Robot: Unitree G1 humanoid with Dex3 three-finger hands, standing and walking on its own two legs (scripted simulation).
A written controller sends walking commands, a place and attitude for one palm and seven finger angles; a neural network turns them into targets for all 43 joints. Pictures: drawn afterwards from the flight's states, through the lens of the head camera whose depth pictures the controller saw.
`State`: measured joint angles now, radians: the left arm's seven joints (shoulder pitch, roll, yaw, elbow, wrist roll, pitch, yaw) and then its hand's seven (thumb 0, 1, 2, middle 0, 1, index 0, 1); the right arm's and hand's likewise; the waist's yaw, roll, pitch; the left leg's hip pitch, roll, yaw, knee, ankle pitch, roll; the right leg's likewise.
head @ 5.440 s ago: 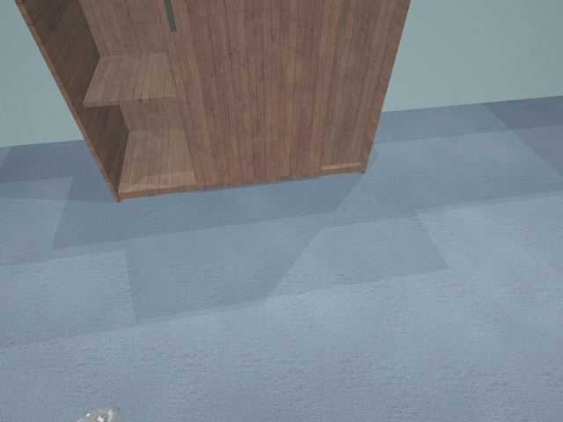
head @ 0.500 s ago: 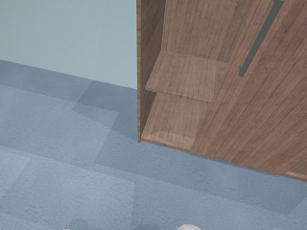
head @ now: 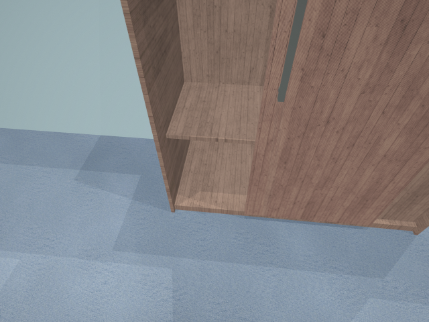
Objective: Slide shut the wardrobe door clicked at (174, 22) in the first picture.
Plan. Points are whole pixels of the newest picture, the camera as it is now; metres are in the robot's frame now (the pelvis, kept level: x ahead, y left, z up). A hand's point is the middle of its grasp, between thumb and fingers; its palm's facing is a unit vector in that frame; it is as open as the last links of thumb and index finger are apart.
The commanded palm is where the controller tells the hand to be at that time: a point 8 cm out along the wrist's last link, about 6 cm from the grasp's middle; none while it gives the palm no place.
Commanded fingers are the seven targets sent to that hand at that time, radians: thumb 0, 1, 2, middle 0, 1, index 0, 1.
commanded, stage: take the last steps up to it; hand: right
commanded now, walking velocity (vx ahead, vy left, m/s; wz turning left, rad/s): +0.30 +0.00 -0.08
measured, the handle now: (289, 53) +0.74 -0.15 +0.16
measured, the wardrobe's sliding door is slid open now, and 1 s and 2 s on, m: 0.38 0.38 0.38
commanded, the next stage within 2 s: come to a stop and stand still in 0.76 s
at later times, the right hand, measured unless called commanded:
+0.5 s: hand out of the picture +0.01 -0.16 -0.18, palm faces +0.17 +0.97 -0.15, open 7.4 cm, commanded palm none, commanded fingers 0.00 -0.90 -0.90 0.20 0.30 0.20 0.30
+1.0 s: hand (304, 254) +0.33 -0.20 -0.17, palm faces +0.05 +0.97 -0.23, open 7.3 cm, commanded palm none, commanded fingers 0.00 -0.90 -0.90 0.20 0.30 0.20 0.30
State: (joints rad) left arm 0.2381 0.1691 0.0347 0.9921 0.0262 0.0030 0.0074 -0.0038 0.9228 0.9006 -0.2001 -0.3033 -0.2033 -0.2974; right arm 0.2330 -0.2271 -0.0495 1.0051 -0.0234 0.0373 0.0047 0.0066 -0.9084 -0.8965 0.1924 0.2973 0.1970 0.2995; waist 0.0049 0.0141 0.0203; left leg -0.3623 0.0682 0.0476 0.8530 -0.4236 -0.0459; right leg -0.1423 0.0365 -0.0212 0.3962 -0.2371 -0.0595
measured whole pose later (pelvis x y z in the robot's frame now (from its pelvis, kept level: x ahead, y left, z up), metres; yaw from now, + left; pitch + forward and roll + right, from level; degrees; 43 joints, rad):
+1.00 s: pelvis +0.27 -0.02 -0.01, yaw -2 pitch -1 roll -1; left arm 0.28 0.16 0.04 1.10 0.01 0.02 0.02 0.00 0.92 0.90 -0.20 -0.30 -0.20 -0.30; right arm 0.20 -0.14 -0.03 1.05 -0.02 -0.04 -0.01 0.00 -0.91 -0.90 0.19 0.30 0.20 0.30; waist 0.02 -0.05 0.02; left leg -0.29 0.03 0.13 0.58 -0.27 0.06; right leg -0.22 -0.05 -0.09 0.66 -0.48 0.02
